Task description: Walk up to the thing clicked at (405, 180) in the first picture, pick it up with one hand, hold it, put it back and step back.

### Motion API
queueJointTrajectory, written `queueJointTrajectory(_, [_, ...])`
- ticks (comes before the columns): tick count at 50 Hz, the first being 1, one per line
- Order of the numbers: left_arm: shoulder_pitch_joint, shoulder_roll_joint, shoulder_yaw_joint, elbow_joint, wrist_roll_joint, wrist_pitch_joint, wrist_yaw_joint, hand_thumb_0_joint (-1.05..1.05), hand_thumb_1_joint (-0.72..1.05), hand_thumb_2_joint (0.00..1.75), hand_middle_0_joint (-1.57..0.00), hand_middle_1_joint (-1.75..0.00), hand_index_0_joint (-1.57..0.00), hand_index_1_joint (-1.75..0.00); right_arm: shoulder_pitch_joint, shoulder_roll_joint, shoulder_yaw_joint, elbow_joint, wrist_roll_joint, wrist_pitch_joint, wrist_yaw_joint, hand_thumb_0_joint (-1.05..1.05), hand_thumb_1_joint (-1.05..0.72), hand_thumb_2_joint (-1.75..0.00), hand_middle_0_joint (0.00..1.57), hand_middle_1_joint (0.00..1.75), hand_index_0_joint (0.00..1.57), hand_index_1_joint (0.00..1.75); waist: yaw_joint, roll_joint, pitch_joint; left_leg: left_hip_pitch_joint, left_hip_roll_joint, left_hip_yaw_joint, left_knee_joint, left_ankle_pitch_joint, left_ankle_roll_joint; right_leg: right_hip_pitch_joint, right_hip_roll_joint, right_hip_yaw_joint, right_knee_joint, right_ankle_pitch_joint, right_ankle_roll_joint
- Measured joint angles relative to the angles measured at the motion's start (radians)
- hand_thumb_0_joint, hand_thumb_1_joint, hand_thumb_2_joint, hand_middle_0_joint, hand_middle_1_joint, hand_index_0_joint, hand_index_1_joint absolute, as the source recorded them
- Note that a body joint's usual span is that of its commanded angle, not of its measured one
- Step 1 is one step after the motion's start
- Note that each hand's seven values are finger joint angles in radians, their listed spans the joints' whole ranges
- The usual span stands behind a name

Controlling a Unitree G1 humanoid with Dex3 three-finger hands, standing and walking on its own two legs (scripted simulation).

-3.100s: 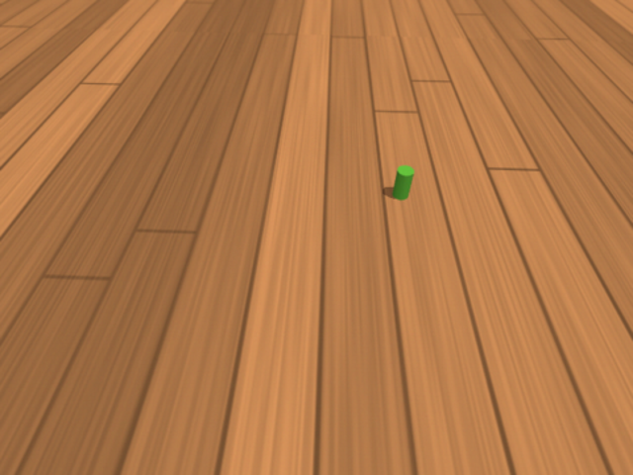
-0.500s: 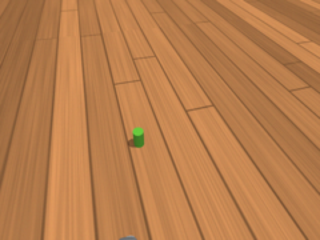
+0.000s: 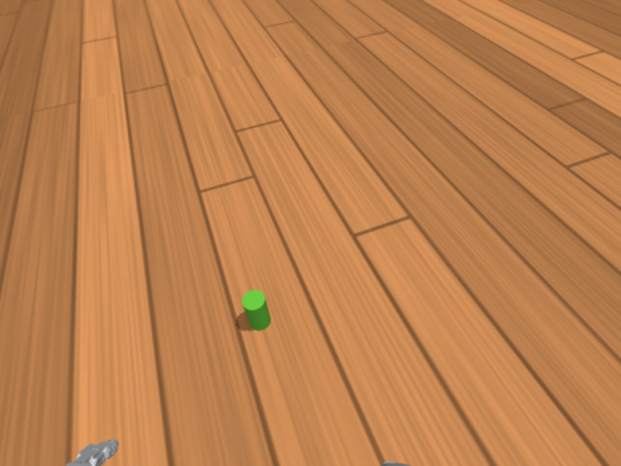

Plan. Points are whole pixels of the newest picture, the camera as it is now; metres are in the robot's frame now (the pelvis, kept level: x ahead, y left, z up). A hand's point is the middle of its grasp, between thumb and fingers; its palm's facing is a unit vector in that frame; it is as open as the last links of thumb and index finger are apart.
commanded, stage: walk up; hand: left
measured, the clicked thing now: (257, 310) +0.70 +0.24 -0.68
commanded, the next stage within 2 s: none
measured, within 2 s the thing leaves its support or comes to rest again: neither
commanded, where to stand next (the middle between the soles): +0.36 +0.04 m, yaw +0 degrees
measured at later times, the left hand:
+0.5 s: hand (104, 441) +0.19 +0.33 -0.15, palm faces -0.04 -0.94 -0.35, open 7.4 cm
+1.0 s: hand (145, 338) +0.35 +0.31 -0.13, palm faces -0.02 -0.92 -0.40, open 7.4 cm
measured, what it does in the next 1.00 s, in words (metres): walks ahead: left foot, then right foot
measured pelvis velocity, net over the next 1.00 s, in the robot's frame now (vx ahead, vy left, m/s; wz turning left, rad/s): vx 0.27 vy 0.04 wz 0.02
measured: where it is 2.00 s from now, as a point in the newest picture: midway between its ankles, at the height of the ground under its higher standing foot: (312, 438)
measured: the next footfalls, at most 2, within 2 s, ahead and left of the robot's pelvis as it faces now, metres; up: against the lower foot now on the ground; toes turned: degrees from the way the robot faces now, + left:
left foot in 0.32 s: +0.25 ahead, +0.17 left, +0.00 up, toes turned +6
right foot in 0.74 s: +0.36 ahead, -0.09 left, +0.00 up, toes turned +0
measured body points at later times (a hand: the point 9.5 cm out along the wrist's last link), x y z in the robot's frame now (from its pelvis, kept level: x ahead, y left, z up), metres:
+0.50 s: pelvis +0.16 +0.06 +0.01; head +0.18 +0.08 +0.46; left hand +0.20 +0.38 -0.12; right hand +0.25 -0.27 -0.08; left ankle +0.21 +0.16 -0.72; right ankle +0.16 -0.09 -0.66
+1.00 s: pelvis +0.27 +0.04 +0.00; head +0.29 +0.03 +0.45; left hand +0.35 +0.36 -0.10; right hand +0.35 -0.27 -0.12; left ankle +0.31 +0.17 -0.72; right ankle +0.32 -0.09 -0.72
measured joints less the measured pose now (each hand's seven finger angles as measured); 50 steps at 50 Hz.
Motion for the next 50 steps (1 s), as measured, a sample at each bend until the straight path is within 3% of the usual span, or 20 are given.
queueJointTrajectory(2, [0.008, -0.015, -0.011, -0.009, -0.006, -0.003, 0.006, 0.00, 0.90, 0.90, -0.21, -0.30, -0.20, -0.30, -0.024, -0.004, 0.002, 0.006, 0.005, 0.002, -0.001, 0.01, -0.90, -0.90, 0.20, 0.30, 0.20, 0.30, 0.013, 0.012, 0.005, -0.078, -0.014, -0.019, 0.093, 0.034, 0.005, 0.042, -0.001, -0.001, -0.038, -0.001, 0.000])
queueJointTrajectory(4, [0.026, -0.024, -0.020, -0.012, -0.008, -0.003, 0.010, 0.00, 0.90, 0.90, -0.21, -0.30, -0.20, -0.30, -0.045, -0.007, 0.000, 0.002, 0.006, -0.003, 0.004, 0.01, -0.91, -0.90, 0.20, 0.30, 0.20, 0.30, 0.022, 0.021, 0.004, -0.138, -0.005, -0.025, 0.082, 0.079, 0.001, 0.084, 0.001, -0.004, -0.086, 0.005, 0.002])
queueJointTrajectory(12, [0.107, 0.002, -0.016, -0.015, 0.006, 0.005, 0.009, 0.00, 0.90, 0.90, -0.21, -0.30, -0.21, -0.30, -0.094, -0.005, -0.022, -0.008, -0.012, -0.001, 0.036, 0.01, -0.91, -0.90, 0.20, 0.30, 0.20, 0.30, 0.055, 0.005, -0.007, -0.211, 0.050, -0.002, -0.232, 0.219, -0.026, 0.187, 0.002, -0.019, -0.142, -0.052, 0.011])
queueJointTrajectory(16, [0.144, 0.030, -0.014, -0.002, 0.007, 0.019, 0.008, 0.01, 0.90, 0.90, -0.21, -0.30, -0.21, -0.30, -0.100, -0.007, -0.030, -0.008, -0.016, -0.016, 0.042, 0.01, -0.91, -0.90, 0.20, 0.30, 0.20, 0.30, 0.060, -0.023, -0.022, -0.137, 0.035, 0.023, -0.374, 0.274, -0.016, 0.205, -0.017, -0.024, -0.065, -0.145, 0.035])
queueJointTrajectory(17, [0.150, 0.039, -0.013, 0.004, 0.008, 0.024, 0.011, 0.01, 0.90, 0.90, -0.21, -0.30, -0.21, -0.30, -0.104, -0.003, -0.033, -0.008, -0.017, -0.024, 0.039, 0.01, -0.90, -0.90, 0.20, 0.30, 0.20, 0.30, 0.057, -0.046, -0.020, -0.127, 0.017, 0.035, -0.369, 0.312, -0.013, 0.197, -0.039, -0.015, -0.012, -0.184, 0.027])
queueJointTrajectory(18, [0.149, 0.041, -0.012, 0.014, 0.006, 0.031, 0.014, 0.01, 0.90, 0.90, -0.21, -0.30, -0.21, -0.30, -0.108, 0.000, -0.036, -0.014, -0.020, -0.031, 0.035, 0.01, -0.90, -0.90, 0.20, 0.30, 0.20, 0.30, 0.056, -0.065, -0.016, -0.127, 0.004, 0.050, -0.339, 0.298, -0.010, 0.166, -0.054, 0.005, 0.079, -0.195, 0.013])
queueJointTrajectory(21, [0.132, 0.037, -0.020, 0.045, 0.003, 0.052, 0.025, 0.01, 0.90, 0.90, -0.21, -0.30, -0.20, -0.30, -0.107, 0.011, -0.030, -0.039, -0.004, -0.043, 0.023, 0.01, -0.90, -0.90, 0.20, 0.30, 0.20, 0.30, 0.036, -0.077, -0.006, -0.102, -0.002, 0.057, -0.314, 0.247, 0.003, 0.038, -0.010, 0.067, 0.369, -0.219, -0.014])
queueJointTrajectory(23, [0.120, 0.041, -0.022, 0.050, -0.001, 0.051, 0.024, 0.01, 0.91, 0.90, -0.21, -0.30, -0.20, -0.30, -0.095, 0.025, -0.019, -0.047, 0.002, -0.045, 0.016, 0.01, -0.90, -0.90, 0.20, 0.30, 0.20, 0.30, 0.029, -0.095, -0.001, -0.060, -0.010, 0.066, -0.355, 0.247, 0.005, -0.029, -0.006, 0.077, 0.429, -0.182, -0.018])
queueJointTrajectory(30, [0.096, 0.028, -0.014, 0.044, 0.009, 0.052, 0.000, 0.01, 0.91, 0.90, -0.21, -0.30, -0.20, -0.30, -0.042, 0.027, -0.002, -0.043, -0.003, -0.039, 0.010, 0.01, -0.90, -0.90, 0.20, 0.30, 0.20, 0.30, 0.010, -0.094, -0.002, 0.052, -0.027, 0.083, -0.456, 0.233, 0.015, -0.128, -0.053, 0.051, 0.246, -0.080, 0.014])
queueJointTrajectory(34, [0.075, 0.017, -0.012, 0.046, 0.012, 0.050, 0.005, 0.01, 0.91, 0.90, -0.21, -0.30, -0.20, -0.30, -0.024, 0.014, 0.000, -0.031, -0.004, -0.024, 0.002, 0.01, -0.90, -0.90, 0.20, 0.30, 0.20, 0.30, -0.004, -0.063, -0.001, 0.073, -0.019, 0.077, -0.436, 0.190, -0.003, -0.096, -0.047, 0.042, 0.084, -0.013, 0.016])
queueJointTrajectory(37, [0.058, 0.019, -0.011, 0.041, 0.013, 0.036, 0.020, 0.01, 0.91, 0.90, -0.21, -0.30, -0.20, -0.30, -0.021, 0.013, 0.006, -0.022, 0.004, -0.005, -0.005, 0.01, -0.90, -0.90, 0.20, 0.30, 0.20, 0.30, -0.004, -0.051, 0.001, 0.058, -0.009, 0.071, -0.348, 0.119, -0.025, -0.019, -0.021, 0.032, -0.051, 0.068, 0.005])
queueJointTrajectory(39, [0.037, 0.002, -0.008, 0.041, 0.016, 0.026, 0.032, 0.01, 0.91, 0.90, -0.21, -0.30, -0.20, -0.30, -0.039, 0.009, 0.009, -0.010, 0.010, 0.009, -0.013, 0.01, -0.90, -0.90, 0.20, 0.30, 0.20, 0.30, 0.002, -0.012, 0.013, 0.021, 0.014, 0.043, -0.233, 0.056, -0.014, -0.012, 0.008, 0.017, -0.028, 0.038, 0.014])
queueJointTrajectory(42, [0.011, -0.015, -0.023, 0.024, 0.006, 0.023, 0.033, 0.01, 0.91, 0.90, -0.21, -0.30, -0.20, -0.30, -0.072, 0.019, 0.015, 0.008, 0.007, 0.024, -0.024, 0.01, -0.90, -0.90, 0.20, 0.30, 0.20, 0.30, 0.014, -0.007, 0.027, -0.062, -0.021, 0.010, -0.040, -0.054, -0.002, -0.007, -0.001, 0.017, -0.004, 0.008, 0.005])
queueJointTrajectory(45, [0.000, -0.028, -0.039, 0.010, 0.008, 0.026, 0.038, 0.00, 0.90, 0.90, -0.21, -0.30, -0.20, -0.30, -0.097, 0.018, 0.016, 0.018, 0.008, 0.019, -0.023, 0.01, -0.90, -0.90, 0.20, 0.30, 0.20, 0.30, 0.024, -0.002, 0.027, -0.114, -0.021, 0.008, -0.030, -0.033, -0.004, 0.014, -0.009, 0.016, -0.031, 0.011, 0.008])
queueJointTrajectory(48, [-0.006, -0.026, -0.046, 0.011, 0.014, 0.035, 0.040, 0.00, 0.90, 0.90, -0.21, -0.30, -0.21, -0.30, -0.115, 0.020, 0.014, 0.031, 0.006, 0.012, -0.021, 0.01, -0.90, -0.90, 0.20, 0.30, 0.20, 0.30, 0.033, -0.008, 0.019, -0.113, -0.009, 0.005, -0.153, 0.029, -0.012, 0.022, -0.014, 0.018, -0.030, 0.001, 0.017])
queueJointTrajectory(50, [-0.012, -0.019, -0.048, 0.022, 0.009, 0.047, 0.042, 0.00, 0.90, 0.90, -0.21, -0.30, -0.21, -0.30, -0.125, 0.021, 0.012, 0.046, 0.004, 0.007, -0.023, 0.01, -0.90, -0.90, 0.20, 0.30, 0.20, 0.30, 0.034, -0.019, 0.012, -0.080, -0.008, 0.008, -0.274, 0.121, -0.014, 0.015, -0.019, 0.020, 0.005, -0.024, 0.026])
